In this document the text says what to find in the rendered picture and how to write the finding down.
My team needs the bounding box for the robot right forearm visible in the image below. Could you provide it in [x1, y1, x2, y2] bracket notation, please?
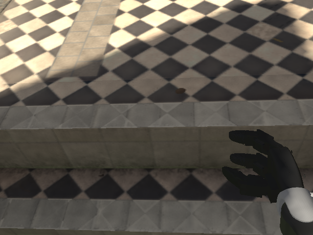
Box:
[276, 187, 313, 235]

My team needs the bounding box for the right robot hand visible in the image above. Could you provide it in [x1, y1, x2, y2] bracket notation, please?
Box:
[222, 129, 306, 204]

